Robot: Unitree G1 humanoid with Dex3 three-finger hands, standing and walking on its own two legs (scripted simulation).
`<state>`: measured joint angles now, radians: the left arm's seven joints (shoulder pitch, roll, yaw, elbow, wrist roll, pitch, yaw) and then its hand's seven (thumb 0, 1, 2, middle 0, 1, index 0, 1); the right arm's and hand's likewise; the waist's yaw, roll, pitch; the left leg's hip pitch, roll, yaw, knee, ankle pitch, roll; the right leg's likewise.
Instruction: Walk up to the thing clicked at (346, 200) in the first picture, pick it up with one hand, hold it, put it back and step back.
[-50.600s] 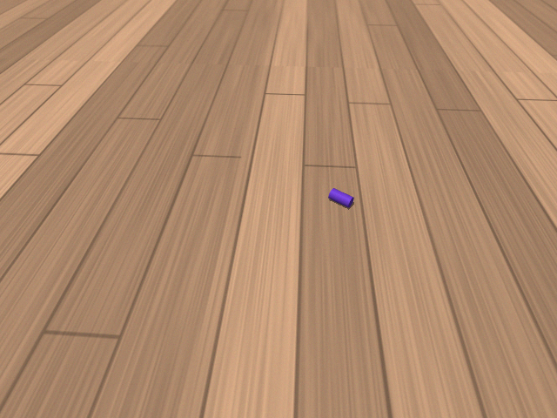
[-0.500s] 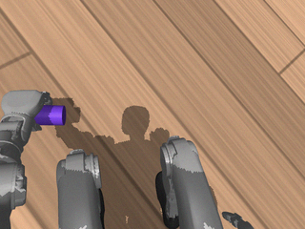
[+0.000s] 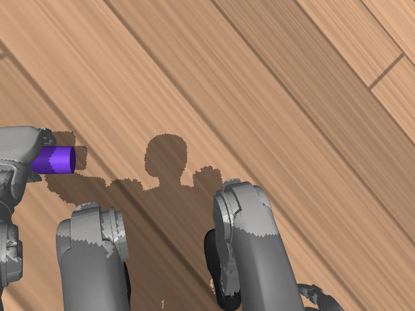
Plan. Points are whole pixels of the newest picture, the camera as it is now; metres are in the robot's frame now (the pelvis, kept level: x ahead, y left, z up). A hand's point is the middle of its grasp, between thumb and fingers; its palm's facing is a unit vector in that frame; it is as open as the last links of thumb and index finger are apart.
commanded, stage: rest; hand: left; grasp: from above
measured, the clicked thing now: (42, 159) +0.43 +0.27 -0.23
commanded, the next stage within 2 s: open in 1.12 s
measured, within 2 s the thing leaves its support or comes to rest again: rests again in 0.80 s
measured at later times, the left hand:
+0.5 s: hand (37, 159) +0.43 +0.28 -0.24, palm faces -0.47 -0.09 -0.88, open 8.4 cm
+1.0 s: hand (40, 158) +0.44 +0.28 -0.25, palm faces -0.45 -0.07 -0.89, open 8.3 cm
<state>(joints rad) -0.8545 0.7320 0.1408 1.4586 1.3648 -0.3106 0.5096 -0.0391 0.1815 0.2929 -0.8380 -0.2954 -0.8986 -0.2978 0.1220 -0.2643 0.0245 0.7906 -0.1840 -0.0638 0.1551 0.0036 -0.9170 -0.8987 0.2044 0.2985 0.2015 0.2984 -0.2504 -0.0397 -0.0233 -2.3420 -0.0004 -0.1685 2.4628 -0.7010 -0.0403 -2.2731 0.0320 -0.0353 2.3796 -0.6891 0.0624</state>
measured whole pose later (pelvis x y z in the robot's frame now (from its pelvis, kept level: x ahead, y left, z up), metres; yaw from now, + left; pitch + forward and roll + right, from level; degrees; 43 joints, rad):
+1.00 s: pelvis +0.00 +0.01 -0.02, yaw -5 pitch +28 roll -12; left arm -0.94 0.86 0.13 1.70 1.36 -0.27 0.67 -0.01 0.25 0.13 -0.88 -0.18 -0.96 -0.18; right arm 0.06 -0.30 0.17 0.79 -0.28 -0.20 0.26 0.00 -0.91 -0.90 0.20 0.30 0.20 0.30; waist -0.32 -0.08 0.08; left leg -2.36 0.00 -0.24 2.59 -0.74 -0.03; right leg -2.26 0.06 -0.09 2.44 -0.69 0.08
